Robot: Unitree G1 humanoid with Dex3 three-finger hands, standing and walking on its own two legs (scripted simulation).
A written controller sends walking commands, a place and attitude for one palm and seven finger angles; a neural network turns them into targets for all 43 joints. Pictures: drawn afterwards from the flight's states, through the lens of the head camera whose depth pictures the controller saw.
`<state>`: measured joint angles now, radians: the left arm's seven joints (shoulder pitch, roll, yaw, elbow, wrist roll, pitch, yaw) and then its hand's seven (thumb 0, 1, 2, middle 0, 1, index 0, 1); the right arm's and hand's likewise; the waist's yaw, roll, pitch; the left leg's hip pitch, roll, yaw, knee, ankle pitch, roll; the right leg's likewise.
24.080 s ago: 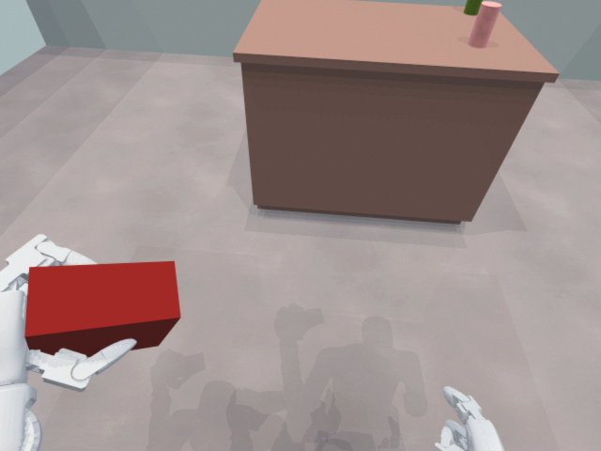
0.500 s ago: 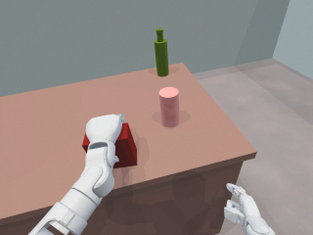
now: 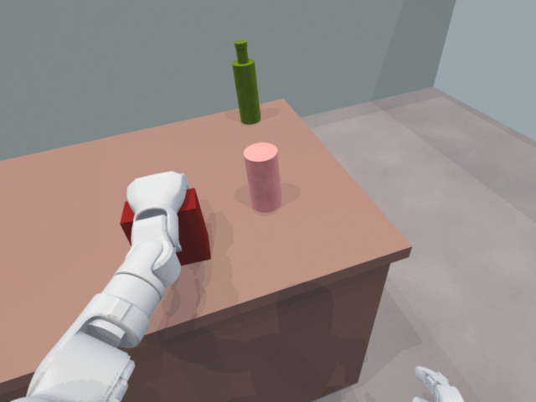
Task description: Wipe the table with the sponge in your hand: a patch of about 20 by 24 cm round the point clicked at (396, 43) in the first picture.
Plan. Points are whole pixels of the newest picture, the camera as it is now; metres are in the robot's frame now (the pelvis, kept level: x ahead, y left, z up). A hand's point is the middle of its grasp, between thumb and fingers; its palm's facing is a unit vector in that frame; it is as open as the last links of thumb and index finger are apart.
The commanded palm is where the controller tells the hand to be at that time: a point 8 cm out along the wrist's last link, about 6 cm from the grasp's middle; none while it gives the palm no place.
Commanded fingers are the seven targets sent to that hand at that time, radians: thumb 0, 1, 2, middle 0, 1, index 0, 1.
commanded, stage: wipe forward along the third lane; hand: left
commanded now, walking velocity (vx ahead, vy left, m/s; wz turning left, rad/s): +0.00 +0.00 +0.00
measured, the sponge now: (172, 239) +0.37 +0.21 +0.06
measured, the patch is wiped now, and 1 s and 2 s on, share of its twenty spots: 1.00 1.00 1.00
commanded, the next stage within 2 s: wipe back along the third lane in 1.00 s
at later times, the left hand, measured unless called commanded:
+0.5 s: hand (168, 199) +0.42 +0.22 +0.11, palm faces -0.06 +0.00 -1.00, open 10.1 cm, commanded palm +0.41 +0.23 +0.15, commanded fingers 0.00 0.10 1.30 -1.20 -1.60 -1.20 -1.60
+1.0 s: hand (165, 185) +0.46 +0.24 +0.11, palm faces -0.07 -0.01 -1.00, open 10.1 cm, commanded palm +0.45 +0.25 +0.14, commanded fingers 0.00 0.10 1.30 -1.20 -1.60 -1.20 -1.60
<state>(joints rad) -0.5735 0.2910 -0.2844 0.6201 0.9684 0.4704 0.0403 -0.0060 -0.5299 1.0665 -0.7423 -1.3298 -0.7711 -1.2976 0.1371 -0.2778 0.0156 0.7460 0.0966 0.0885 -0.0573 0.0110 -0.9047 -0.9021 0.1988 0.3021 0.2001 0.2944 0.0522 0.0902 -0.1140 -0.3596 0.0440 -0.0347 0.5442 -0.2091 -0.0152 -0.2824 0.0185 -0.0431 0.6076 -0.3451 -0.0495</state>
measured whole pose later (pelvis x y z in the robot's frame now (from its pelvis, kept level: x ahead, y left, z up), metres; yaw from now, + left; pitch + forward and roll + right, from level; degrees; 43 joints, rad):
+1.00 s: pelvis +0.01 +0.02 +0.00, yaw -2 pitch +8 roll -1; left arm -0.90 0.40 -0.13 1.08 1.02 0.33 0.10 0.01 -0.54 1.07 -0.75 -1.33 -0.78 -1.30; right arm 0.24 -0.28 -0.01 0.76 0.08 0.12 -0.03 0.01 -0.90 -0.90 0.20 0.30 0.20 0.29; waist -0.06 0.06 -0.14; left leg -0.52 0.06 -0.02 0.59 -0.22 -0.02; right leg -0.42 0.03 -0.02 0.60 -0.32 -0.03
